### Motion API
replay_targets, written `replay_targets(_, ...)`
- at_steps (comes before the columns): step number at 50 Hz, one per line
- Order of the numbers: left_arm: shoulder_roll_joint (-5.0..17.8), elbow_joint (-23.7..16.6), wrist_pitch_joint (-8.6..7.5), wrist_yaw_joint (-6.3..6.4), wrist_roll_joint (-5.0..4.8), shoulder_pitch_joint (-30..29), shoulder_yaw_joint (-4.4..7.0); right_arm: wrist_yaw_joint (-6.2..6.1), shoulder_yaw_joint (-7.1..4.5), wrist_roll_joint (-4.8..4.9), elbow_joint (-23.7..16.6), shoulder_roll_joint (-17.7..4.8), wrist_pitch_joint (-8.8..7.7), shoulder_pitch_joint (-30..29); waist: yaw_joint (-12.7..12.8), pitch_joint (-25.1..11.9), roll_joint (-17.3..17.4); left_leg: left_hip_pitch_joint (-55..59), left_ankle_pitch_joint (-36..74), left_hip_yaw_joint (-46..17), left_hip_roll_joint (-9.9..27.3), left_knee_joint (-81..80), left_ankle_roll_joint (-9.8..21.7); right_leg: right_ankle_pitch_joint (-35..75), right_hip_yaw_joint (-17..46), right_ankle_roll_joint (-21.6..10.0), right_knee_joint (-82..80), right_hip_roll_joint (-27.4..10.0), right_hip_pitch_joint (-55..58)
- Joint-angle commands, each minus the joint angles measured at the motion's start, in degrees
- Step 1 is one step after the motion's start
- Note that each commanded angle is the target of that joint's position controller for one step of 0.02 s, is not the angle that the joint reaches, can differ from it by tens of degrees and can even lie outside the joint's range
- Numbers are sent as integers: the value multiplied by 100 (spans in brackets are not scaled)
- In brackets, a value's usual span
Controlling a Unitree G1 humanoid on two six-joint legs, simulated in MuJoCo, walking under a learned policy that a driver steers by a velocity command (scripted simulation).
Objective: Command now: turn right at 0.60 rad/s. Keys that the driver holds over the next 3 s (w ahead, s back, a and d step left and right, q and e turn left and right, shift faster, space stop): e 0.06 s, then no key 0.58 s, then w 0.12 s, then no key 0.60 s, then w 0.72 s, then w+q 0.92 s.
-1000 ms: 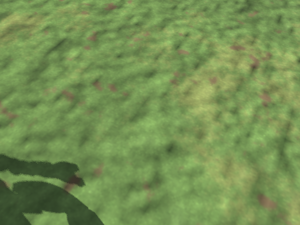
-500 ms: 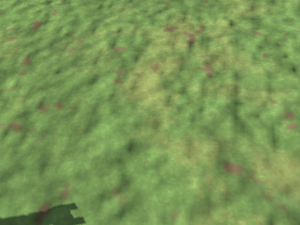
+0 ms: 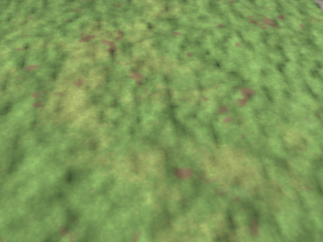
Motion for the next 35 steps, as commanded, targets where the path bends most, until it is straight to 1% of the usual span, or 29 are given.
replay_targets(1, 238, -678, -112, -62, 38, -471, -12, -11, -339, 22, -338, -1207, 7, -36, -262, -729, 1194, 1107, 2334, -832, 1471, -588, 1273, -1, -260, 36, -769, -264, -291)
replay_targets(4, 262, -694, -92, -119, 43, -372, -21, 79, -389, 95, -326, -1344, 29, -106, -233, -765, 1271, 797, 2513, -589, 1525, -510, 1225, 86, -544, -99, -1568, -236, 418)
replay_targets(6, 274, -666, -70, -144, 53, -217, -1, 126, -387, 194, -267, -1376, 16, -99, -129, -774, 1245, 757, 2468, -585, 1566, -301, 1136, 353, -618, -275, -2314, -145, 813)
replay_targets(7, 256, -586, -67, -156, 62, -8, 11, 137, -369, 259, -251, -1355, 10, -187, 29, -790, 1176, 637, 2347, -498, 1506, -79, 999, 864, -696, -428, -3005, -68, 1211)
replay_targets(8, 318, -485, -71, -144, 77, 224, 46, 146, -315, 304, -182, -1210, -10, -114, 147, -820, 1018, 325, 1990, -341, 1370, 251, 736, 1532, -688, -616, -3749, 18, 1832)
replay_targets(9, 583, -469, -78, -94, 77, 369, 114, 181, -210, 192, -58, -903, -51, 237, 112, -1001, 283, -330, 1020, 71, 1033, 983, 249, 2772, -36, -813, -4045, -383, 2749)
replay_targets(10, 1146, -653, -94, 4, 144, 344, 178, 248, -3, -196, -269, -417, -93, 315, -112, -1217, -1580, -1727, -2275, 472, 340, 2572, -388, 5281, 1874, -1537, -3794, -2013, 3547)
replay_targets(11, 846, -671, -227, -67, 327, 350, 75, 159, -147, -24, -322, -823, -59, -154, 324, -1333, -1019, -1858, -2666, -232, 173, 3487, -490, 4834, 2065, -2466, -3891, -2400, 2659)
replay_targets(12, 697, -597, -337, -118, 336, 167, 24, 113, -224, 133, -284, -1046, -5, -248, 259, -1034, -660, -1861, -2381, -380, 254, 3878, -470, 4210, 1603, -2382, -4020, -2027, 2378)
replay_targets(13, 575, -511, -400, -122, 268, -104, -9, 85, -245, 154, -221, -1028, 33, -176, 130, -832, -609, -1920, -1993, -448, 287, 3859, -446, 3614, 1255, -2091, -4081, -1677, 2244)
replay_targets(14, 473, -497, -426, -112, 217, -294, -56, 45, -260, 112, -94, -1021, 74, -87, 80, -744, -535, -1910, -1668, -495, 320, 3814, -472, 3369, 1071, -1899, -4112, -1506, 2199)
replay_targets(15, 416, -468, -441, -92, 191, -456, -99, 29, -266, 71, -57, -1006, 103, 12, -8, -677, -560, -1721, -1318, -487, 285, 3837, -529, 3604, 908, -1863, -4135, -1400, 2004)
replay_targets(16, 288, -438, -453, -70, 209, -501, -157, 33, -256, 77, -7, -947, 103, 121, -71, -733, -578, -1507, -1064, -467, 241, 3829, -567, 3715, 769, -1857, -4157, -1308, 1918)
replay_targets(18, 139, -362, -471, -49, 230, -563, -205, 42, -215, 113, 43, -812, 103, 227, -94, -802, -584, -1320, -841, -455, 249, 3328, -614, 3571, 622, -1851, -4167, -1211, 2013)
replay_targets(19, 122, -319, -469, -47, 229, -579, -210, 43, -181, 108, 37, -741, 105, 164, -55, -769, -569, -1225, -818, -451, 268, 2924, -620, 3401, 608, -1832, -4161, -1177, 2041)
replay_targets(21, 182, -214, -445, -52, 233, -549, -193, 44, -123, 82, -6, -653, 103, -2, 58, -708, -545, -956, -923, -412, 257, 2201, -604, 3047, 698, -1855, -4153, -1188, 2019)
replay_targets(23, 243, -91, -422, -74, 239, -524, -180, 43, -113, 87, -11, -689, 97, -24, 119, -653, -560, -720, -1061, -372, 218, 1704, -574, 2732, 874, -1926, -4140, -1246, 1940)
replay_targets(24, 223, -35, -419, -87, 231, -542, -192, 42, -111, 96, 12, -705, 90, 16, 115, -629, -551, -598, -1021, -363, 201, 1443, -549, 2574, 960, -1934, -4136, -1256, 1884)
replay_targets(25, 175, 17, -420, -97, 212, -599, -216, 43, -105, 98, 55, -693, 76, 102, 58, -608, -511, -414, -813, -345, 179, 1073, -511, 2415, 1009, -1898, -4113, -1231, 1806)
replay_targets(26, 108, 70, -423, -102, 178, -689, -248, 51, -87, 79, 125, -638, 54, 251, -74, -593, -425, -90, -321, -297, 142, 468, -449, 2218, 973, -1790, -4055, -1139, 1674)
replay_targets(27, 29, 168, -439, -109, 155, -616, -281, 63, -59, 10, 172, -629, 20, 366, -174, -585, -249, 368, 599, -353, 176, -218, -360, 1964, 903, -1572, -4041, -1012, 1474)
replay_targets(28, -57, 261, -484, -115, 226, -414, -309, 50, -76, -48, 173, -838, -9, 424, -88, -694, 53, 814, 1568, -703, 468, -227, -248, 1644, 779, -1286, -3930, -784, 1290)
replay_targets(29, 26, 319, -524, -152, 292, -175, -273, 36, -147, -10, 164, -1202, -13, 376, 182, -697, 622, 818, 1887, -752, 676, 74, -62, 1262, 471, -1072, -3855, -431, 1218)
replay_targets(30, -4, 354, -510, -133, 284, -287, -275, 79, -145, 52, 234, -1063, -35, 252, 141, -674, 882, 237, 889, -719, 563, 47, 103, 1133, 157, -882, -3841, -187, 1602)
replay_targets(31, 82, 370, -484, -109, 274, -551, -262, 115, -79, 35, 199, -816, -73, 157, 6, -539, 709, -7, 504, -688, 464, -83, 74, 1164, 131, -821, -3700, -172, 1757)
replay_targets(32, 21, 378, -450, -73, 246, -633, -257, 114, -42, -11, 237, -722, -109, 118, 11, -549, 688, -93, 452, -660, 436, -136, -1, 1324, 123, -847, -3639, -195, 1827)
replay_targets(33, 5, 431, -391, -38, 226, -580, -255, 111, -24, -7, 272, -699, -140, 181, -4, -590, 690, -84, -2, -573, 336, -149, -29, 927, 95, -902, -3609, -142, 1824)
replay_targets(34, 42, 459, -343, -14, 206, -515, -230, 94, -33, 32, 321, -725, -161, 264, -4, -512, 634, -165, -808, -535, 262, -116, 26, 143, 22, -959, -3539, -43, 1681)
replay_targets(35, 52, 479, -330, -5, 180, -459, -208, 72, -35, 62, 342, -750, -177, 372, -9, -340, 606, -320, -1659, -571, 243, -101, 119, -643, 20, -1038, -3476, -2, 1413)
